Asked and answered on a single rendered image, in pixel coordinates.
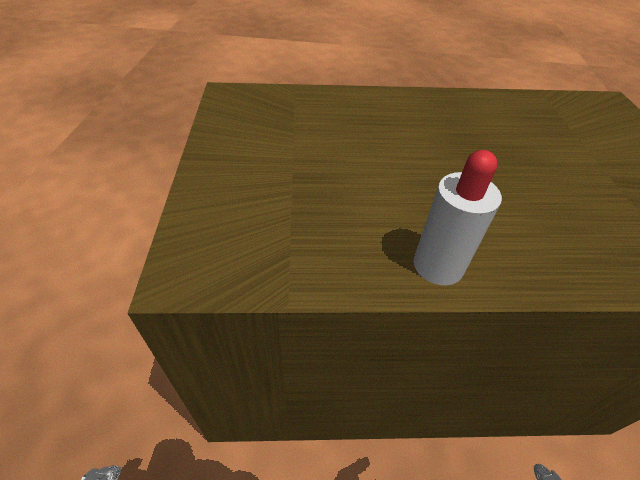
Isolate right robot hand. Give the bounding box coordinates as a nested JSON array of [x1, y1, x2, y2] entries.
[[534, 464, 562, 480]]

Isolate bottle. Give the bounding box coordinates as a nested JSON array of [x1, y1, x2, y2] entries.
[[414, 150, 502, 285]]

